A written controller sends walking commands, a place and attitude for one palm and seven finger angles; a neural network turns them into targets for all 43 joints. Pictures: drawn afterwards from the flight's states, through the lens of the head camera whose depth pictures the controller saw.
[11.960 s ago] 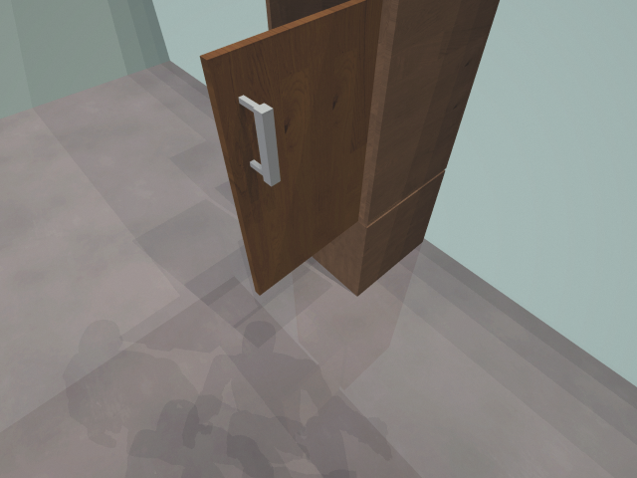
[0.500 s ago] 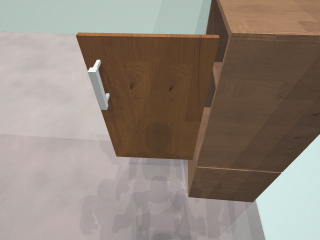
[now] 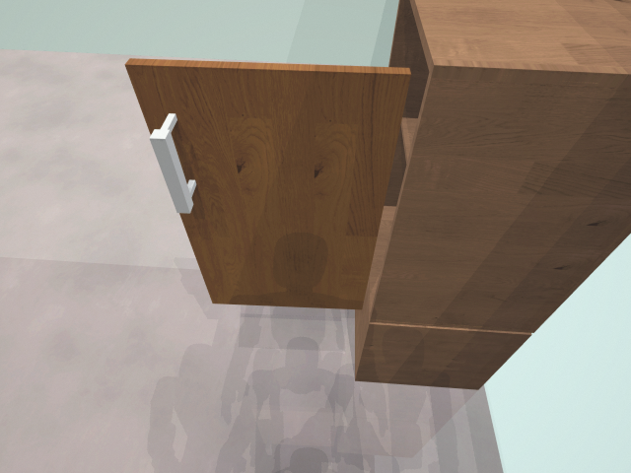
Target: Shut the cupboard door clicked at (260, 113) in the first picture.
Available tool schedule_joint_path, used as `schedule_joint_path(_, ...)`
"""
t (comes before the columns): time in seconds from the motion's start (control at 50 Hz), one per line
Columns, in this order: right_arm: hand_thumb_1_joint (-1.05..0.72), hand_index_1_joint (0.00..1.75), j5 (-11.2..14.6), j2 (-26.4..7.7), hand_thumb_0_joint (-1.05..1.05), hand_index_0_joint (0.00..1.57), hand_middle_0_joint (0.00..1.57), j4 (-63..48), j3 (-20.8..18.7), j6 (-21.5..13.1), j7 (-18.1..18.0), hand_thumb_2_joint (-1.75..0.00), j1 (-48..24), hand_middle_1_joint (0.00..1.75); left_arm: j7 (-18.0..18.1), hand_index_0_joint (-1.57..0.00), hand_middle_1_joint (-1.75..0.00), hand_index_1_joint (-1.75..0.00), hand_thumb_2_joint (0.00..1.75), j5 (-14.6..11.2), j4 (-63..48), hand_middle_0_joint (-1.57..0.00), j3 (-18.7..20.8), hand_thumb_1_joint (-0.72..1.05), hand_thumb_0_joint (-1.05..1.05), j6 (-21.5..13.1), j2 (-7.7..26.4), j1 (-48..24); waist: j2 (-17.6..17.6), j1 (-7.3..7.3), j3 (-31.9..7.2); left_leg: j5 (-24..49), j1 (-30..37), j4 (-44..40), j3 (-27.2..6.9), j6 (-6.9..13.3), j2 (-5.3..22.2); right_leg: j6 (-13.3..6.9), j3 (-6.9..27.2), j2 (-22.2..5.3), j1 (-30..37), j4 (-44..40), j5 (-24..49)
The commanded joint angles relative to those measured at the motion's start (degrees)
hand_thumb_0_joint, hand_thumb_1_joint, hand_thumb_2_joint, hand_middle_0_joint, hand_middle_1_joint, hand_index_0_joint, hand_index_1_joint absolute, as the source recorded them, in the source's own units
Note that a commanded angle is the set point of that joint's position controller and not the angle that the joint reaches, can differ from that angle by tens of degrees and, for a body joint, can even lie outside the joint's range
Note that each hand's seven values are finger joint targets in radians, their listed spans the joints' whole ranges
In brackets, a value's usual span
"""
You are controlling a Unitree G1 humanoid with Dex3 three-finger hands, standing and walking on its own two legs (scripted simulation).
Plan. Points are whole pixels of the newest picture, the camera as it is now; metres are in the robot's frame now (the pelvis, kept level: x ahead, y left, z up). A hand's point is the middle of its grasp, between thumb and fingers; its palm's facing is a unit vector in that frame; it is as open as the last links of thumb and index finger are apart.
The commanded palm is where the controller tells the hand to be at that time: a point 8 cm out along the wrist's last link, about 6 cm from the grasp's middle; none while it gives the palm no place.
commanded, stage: look again from close up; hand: left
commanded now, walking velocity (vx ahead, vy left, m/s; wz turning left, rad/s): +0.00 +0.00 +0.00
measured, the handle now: (177, 165) +0.51 +0.24 +0.11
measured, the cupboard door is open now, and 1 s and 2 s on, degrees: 92 92 92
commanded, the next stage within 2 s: raise the hand and make a fist in 0.48 s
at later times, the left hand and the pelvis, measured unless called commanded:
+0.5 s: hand out of the picture +0.04 +0.18 -0.17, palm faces -0.01 -0.98 -0.22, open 7.4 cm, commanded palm none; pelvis +0.02 -0.01 +0.00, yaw +0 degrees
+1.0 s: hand (165, 461) +0.15 +0.19 -0.05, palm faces +0.06 -1.00 +0.00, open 6.2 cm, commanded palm +0.13 +0.24 -0.02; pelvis -0.02 -0.02 -0.08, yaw +4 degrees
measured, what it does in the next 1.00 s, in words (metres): lowers itself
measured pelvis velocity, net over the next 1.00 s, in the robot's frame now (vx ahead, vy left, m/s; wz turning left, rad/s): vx -0.02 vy -0.02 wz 0.06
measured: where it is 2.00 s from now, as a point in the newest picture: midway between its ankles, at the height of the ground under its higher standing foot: outside the picture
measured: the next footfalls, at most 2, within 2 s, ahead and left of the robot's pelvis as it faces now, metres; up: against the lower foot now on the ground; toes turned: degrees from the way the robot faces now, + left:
none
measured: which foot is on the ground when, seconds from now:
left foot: down 0.00-1.00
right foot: down 0.00-1.00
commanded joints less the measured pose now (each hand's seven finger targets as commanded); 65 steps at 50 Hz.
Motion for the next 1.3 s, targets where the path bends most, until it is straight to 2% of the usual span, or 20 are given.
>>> schedule_joint_path(0.0, -0.90, 0.30, 0.08, -5.57, 0.00, 0.20, 0.20, -1.96, -1.21, -1.34, -0.54, -0.90, -0.12, 0.30, 0.50, -0.20, -0.30, -0.30, 0.90, -0.31, -1.37, -0.20, 1.51, 0.90, 0.00, -0.82, 7.07, 2.38, 0.88, 0.48, 0.67, 1.99, 4.08, -5.38, -6.22, 1.08, 5.25, -2.09, 4.63, -4.36, -4.64, -6.87, 5.33)
schedule_joint_path(0.54, -0.90, 0.30, -0.09, -7.84, 0.00, 0.20, 0.20, -1.99, -1.76, -1.38, -0.87, -0.90, -5.68, 0.30, 0.43, -0.20, -0.30, -0.30, 0.90, -0.04, -1.89, -0.20, 2.37, 0.90, 0.00, -1.10, 9.63, -0.35, 0.36, 0.80, -0.99, 10.85, 7.77, -4.60, -5.59, 0.88, 5.85, -1.75, 4.58, -5.22, -1.38, -7.25, 16.52)
schedule_joint_path(0.56, -0.90, 0.30, 0.31, -7.15, 0.00, 0.20, 0.20, -6.01, -1.80, -1.25, -0.53, -0.90, -7.70, 0.30, 3.01, -0.20, -0.30, -0.30, 0.90, 0.54, -0.45, -0.20, 2.09, 0.90, 0.00, -1.64, 6.89, 3.68, 2.34, 0.92, 2.20, 14.67, 3.32, 8.05, -3.27, -0.75, 6.40, 0.34, 6.98, -8.28, -3.85, -7.71, 30.89)
schedule_joint_path(0.58, -0.90, 0.30, 1.36, -16.84, 0.00, 0.20, 0.20, -20.11, -3.60, -12.04, -6.30, -0.90, 0.06, 0.30, 2.39, -0.20, -0.30, -0.30, 0.90, -7.28, -91.14, -0.20, 28.08, 0.90, 0.00, -18.40, 42.23, -45.00, 0.03, -7.22, -20.14, 20.62, 23.25, 7.42, -6.42, 1.45, 2.81, -0.16, -1.11, -2.45, -2.92, 6.84, 33.24)
schedule_joint_path(0.6, -0.90, 0.30, 4.31, -11.12, 0.00, 0.20, 0.20, -20.83, -1.80, -15.77, -7.46, -0.90, -5.62, 0.30, 2.21, -0.22, -0.32, -0.32, 0.90, -8.50, -69.73, -0.22, 4.84, 0.90, 0.00, -13.19, 10.70, -4.12, 21.88, -1.05, -29.32, 31.81, 25.71, 6.01, -6.91, 1.19, 1.69, -0.27, -4.94, 0.99, -7.32, 13.30, 18.27)
schedule_joint_path(0.62, -0.90, 0.30, 3.14, -8.39, 0.00, 0.20, 0.20, -22.96, -2.17, -18.15, -6.05, -0.90, -6.85, 0.30, 2.38, -0.24, -0.34, -0.34, 0.90, -11.85, -70.14, -0.24, 1.81, 0.90, 0.00, -5.84, -0.12, 9.17, 20.74, 0.94, -25.38, 39.32, 20.36, 2.93, -7.20, -0.49, 3.12, -0.48, -6.84, 1.03, -8.50, 10.45, 8.77)
schedule_joint_path(0.64, -0.90, 0.30, 3.28, -9.28, 0.00, 0.20, 0.20, -22.39, -2.89, -19.27, -4.05, -0.90, -4.91, 0.30, 2.57, -0.25, -0.36, -0.36, 0.90, -10.52, -68.99, -0.25, 4.87, 0.90, 0.00, -6.59, 3.23, 0.09, 9.37, -3.29, -13.20, 29.01, 10.96, 5.07, -8.28, -0.39, 2.57, 0.08, -5.87, 0.95, -14.05, 7.43, 7.14)
schedule_joint_path(0.68, -0.90, 0.30, 1.87, -10.22, 0.00, 0.20, 0.20, -25.90, -5.00, -19.88, -2.70, -0.90, -6.12, 0.30, -0.35, -0.29, -0.40, -0.40, 0.90, -11.35, -59.22, -0.29, 8.22, 0.90, 0.00, -11.45, 3.33, 3.93, -4.56, -3.40, -0.28, 6.86, -4.96, 9.30, -8.09, -0.43, -0.18, -0.09, -6.98, 0.71, -20.68, 4.66, 6.47)
schedule_joint_path(0.7, -0.90, 0.30, 1.33, -9.59, 0.00, 0.20, 0.20, -27.32, -5.16, -19.91, -2.09, -0.90, -7.17, 0.30, -3.05, -0.31, -0.42, -0.42, 0.90, -12.60, -54.00, -0.31, 9.05, 0.90, 0.00, -15.50, 1.19, 10.65, -10.26, -1.46, 0.22, 3.37, -10.29, 12.03, -7.98, -0.45, -0.99, -0.04, -7.12, 0.84, -23.16, 7.15, 5.43)
schedule_joint_path(0.72, -0.90, 0.30, 1.55, -9.36, 0.00, 0.20, 0.20, -28.95, -5.63, -19.76, -1.19, -0.90, -7.83, 0.30, -6.77, -0.33, -0.44, -0.44, 0.90, -13.43, -49.42, -0.33, 11.63, 0.90, 0.00, -19.53, 1.27, 17.67, -9.46, 1.58, -1.27, 5.84, -13.27, 14.77, -7.28, -0.90, -1.86, -0.78, -6.46, 0.57, -22.34, 10.48, 9.79)
schedule_joint_path(0.74, -0.90, 0.30, 1.05, -9.23, 0.00, 0.20, 0.20, -29.65, -6.06, -19.44, -0.50, -0.90, -8.59, 0.30, -10.71, -0.35, -0.46, -0.46, 0.90, -14.82, -47.80, -0.35, 13.55, 0.90, 0.00, -24.38, 1.79, 19.30, -14.86, 2.75, -6.49, 5.04, -17.37, 18.65, -6.77, -1.58, -2.17, -0.54, -5.95, 0.22, -23.41, 15.33, 11.47)
schedule_joint_path(0.76, -0.90, 0.30, 0.87, -9.18, 0.00, 0.20, 0.20, -31.05, -6.30, -19.18, -0.09, -0.90, -9.43, 0.30, -15.32, -0.36, -0.48, -0.48, 0.90, -15.99, -47.86, -0.36, 13.46, 0.90, 0.00, -29.14, 1.26, 19.62, -15.22, 3.58, -8.39, 2.96, -21.45, 21.81, -6.27, -1.83, -2.63, -0.31, -4.52, -0.15, -24.98, 18.85, 11.98)
schedule_joint_path(0.8, -0.90, 0.30, 1.21, -9.84, 0.00, 0.20, 0.20, -34.43, -6.83, -19.27, 0.43, -0.90, -10.54, 0.30, -23.70, -0.40, -0.52, -0.52, 0.90, -17.27, -49.82, -0.40, 17.12, 0.90, 0.00, -35.94, 7.20, 15.42, -9.92, 3.83, -12.87, -0.41, -26.16, 27.03, -5.57, -1.78, -2.93, -0.48, -0.62, -1.15, -27.09, 22.73, 8.67)
schedule_joint_path(0.82, -0.90, 0.30, 1.70, -9.77, 0.00, 0.20, 0.20, -36.08, -6.91, -18.82, 0.58, -0.90, -10.32, 0.30, -25.87, -0.42, -0.54, -0.54, 0.90, -17.83, -50.60, -0.42, 19.70, 0.90, 0.00, -35.47, 10.41, 15.27, -3.61, 5.02, -14.76, -0.64, -26.31, 27.99, -4.81, -1.33, -3.12, -0.86, 1.37, -1.49, -26.40, 23.15, 6.94)
schedule_joint_path(0.86, -0.90, 0.30, 2.50, -10.10, 0.00, 0.20, 0.20, -40.90, -6.51, -17.94, -0.12, -0.90, -11.65, 0.30, -27.51, -0.46, -0.58, -0.58, 0.90, -20.66, -60.26, -0.46, 21.39, 0.90, 0.00, -31.87, 12.80, 10.51, 1.31, 5.30, -20.35, -3.60, -25.51, 28.77, -3.84, -0.47, -3.38, -0.75, 3.21, -1.43, -25.55, 21.28, -2.30)
schedule_joint_path(0.94, -0.90, 0.30, 2.66, -9.34, 0.00, 0.20, 0.20, -43.24, -5.17, -17.71, -2.37, -0.90, -9.23, 0.30, -23.39, -0.53, -0.66, -0.66, 0.90, -22.45, -77.97, -0.53, 18.54, 0.90, 0.00, -29.97, 12.12, -2.62, 2.04, 0.96, -19.28, -9.59, -24.73, 30.69, -6.21, 0.80, -1.60, 0.27, 5.13, -0.45, -31.24, 17.46, -14.55)
schedule_joint_path(1.04, -0.90, 0.30, 2.47, -9.85, 0.00, 0.20, 0.20, -40.24, -3.80, -18.82, -4.51, -0.90, -6.69, 0.30, -21.55, -0.62, -0.76, -0.76, 0.90, -19.74, -81.82, -0.62, 12.70, 0.90, 0.00, -30.06, 11.27, -7.19, 3.26, -2.78, -15.37, -9.99, -23.77, 31.24, -8.50, 1.60, -0.11, -0.53, 2.39, 1.49, -34.98, 18.87, -13.11)
schedule_joint_path(1.18, -0.90, 0.30, 3.25, -8.86, 0.00, 0.20, 0.20, -42.03, -2.97, -17.52, -4.69, -0.90, -7.49, 0.30, -20.82, -0.75, -0.90, -0.90, 0.90, -19.55, -79.26, -0.75, 15.58, 0.90, 0.00, -16.96, 12.63, 2.67, 3.86, 1.22, -17.60, -7.44, -19.44, 23.99, -8.71, 1.19, -0.55, -0.48, -0.57, 1.36, -26.86, 16.16, -8.77)
schedule_joint_path(1.22, -0.90, 0.30, 2.90, -8.15, 0.00, 0.20, 0.20, -42.19, -2.70, -16.81, -4.59, -0.90, -8.19, 0.30, -18.50, -0.79, -0.94, -0.94, 0.90, -19.81, -78.79, -0.79, 18.85, 0.90, 0.00, -15.19, 13.89, 4.64, 3.12, 2.79, -17.16, -6.04, -18.94, 22.20, -8.97, 0.89, -0.56, -0.76, -1.89, 1.79, -24.40, 16.25, -6.62)
schedule_joint_path(1.28, -0.90, 0.30, 2.58, -7.82, 0.00, 0.20, 0.20, -42.60, -2.38, -16.58, -4.02, -0.90, -7.72, 0.30, -16.68, -0.84, -1.00, -1.00, 0.90, -20.17, -81.93, -0.84, 17.23, 0.90, 0.00, -16.06, 11.18, 5.58, 2.33, 2.28, -17.16, -3.13, -16.15, 20.43, -8.89, 0.66, -0.46, -0.59, -4.00, 2.10, -23.71, 16.96, -1.11)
